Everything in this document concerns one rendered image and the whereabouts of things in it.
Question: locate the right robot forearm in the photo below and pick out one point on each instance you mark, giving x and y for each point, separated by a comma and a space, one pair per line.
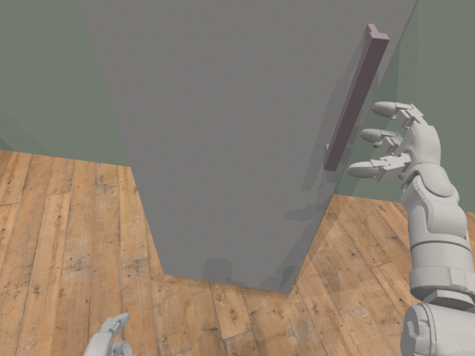
443, 270

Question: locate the right robot upper arm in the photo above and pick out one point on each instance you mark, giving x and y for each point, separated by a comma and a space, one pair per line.
430, 330

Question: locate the right robot hand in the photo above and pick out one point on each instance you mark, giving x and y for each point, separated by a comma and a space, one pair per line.
420, 145

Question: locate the handle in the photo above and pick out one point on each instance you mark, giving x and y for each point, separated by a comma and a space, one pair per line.
368, 64

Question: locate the left robot hand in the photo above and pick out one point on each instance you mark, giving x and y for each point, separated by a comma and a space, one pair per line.
101, 344

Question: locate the fridge door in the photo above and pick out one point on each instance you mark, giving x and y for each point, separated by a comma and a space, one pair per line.
224, 108

